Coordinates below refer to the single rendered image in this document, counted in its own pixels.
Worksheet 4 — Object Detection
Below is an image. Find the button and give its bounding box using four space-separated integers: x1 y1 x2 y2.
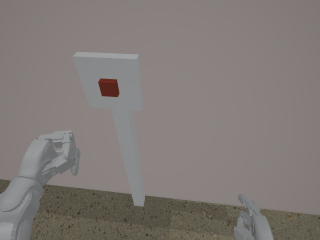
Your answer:
98 78 120 97

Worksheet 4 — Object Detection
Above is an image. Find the right robot hand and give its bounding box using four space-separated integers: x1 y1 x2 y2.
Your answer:
234 194 274 240

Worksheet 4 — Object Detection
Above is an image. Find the left robot forearm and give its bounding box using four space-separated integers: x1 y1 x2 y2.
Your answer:
0 177 45 240

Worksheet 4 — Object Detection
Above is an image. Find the panel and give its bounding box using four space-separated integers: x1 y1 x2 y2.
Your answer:
72 52 145 207

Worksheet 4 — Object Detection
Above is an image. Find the left robot hand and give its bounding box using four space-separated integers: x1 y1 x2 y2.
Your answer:
18 130 81 187

